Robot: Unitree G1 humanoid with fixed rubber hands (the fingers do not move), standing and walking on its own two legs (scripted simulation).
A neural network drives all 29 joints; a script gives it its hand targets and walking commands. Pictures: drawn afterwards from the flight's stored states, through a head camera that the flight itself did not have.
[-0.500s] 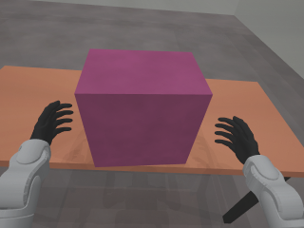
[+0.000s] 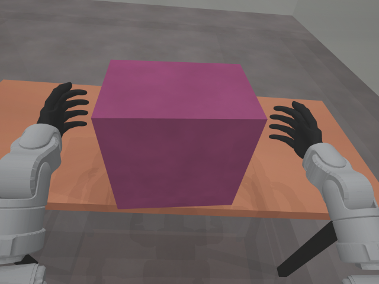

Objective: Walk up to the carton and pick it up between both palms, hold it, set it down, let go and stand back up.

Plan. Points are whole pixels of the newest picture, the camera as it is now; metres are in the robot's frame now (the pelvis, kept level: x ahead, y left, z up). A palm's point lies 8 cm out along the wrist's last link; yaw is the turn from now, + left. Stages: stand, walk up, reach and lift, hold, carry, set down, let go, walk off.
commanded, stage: reach and lift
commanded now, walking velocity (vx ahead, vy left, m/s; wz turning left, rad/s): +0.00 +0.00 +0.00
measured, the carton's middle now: (176, 139) +0.43 +0.02 +0.09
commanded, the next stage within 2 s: none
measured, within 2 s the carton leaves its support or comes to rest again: neither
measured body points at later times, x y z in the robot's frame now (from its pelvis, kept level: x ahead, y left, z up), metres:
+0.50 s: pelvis +0.00 +0.00 +0.00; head -0.02 +0.03 +0.45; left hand +0.41 +0.27 +0.26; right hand +0.41 -0.22 +0.24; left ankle +0.06 +0.12 -0.74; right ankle -0.02 -0.11 -0.74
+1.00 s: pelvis +0.00 +0.00 +0.00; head -0.01 +0.03 +0.45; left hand +0.40 +0.27 +0.18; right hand +0.41 -0.23 +0.20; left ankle +0.06 +0.12 -0.74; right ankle -0.02 -0.11 -0.74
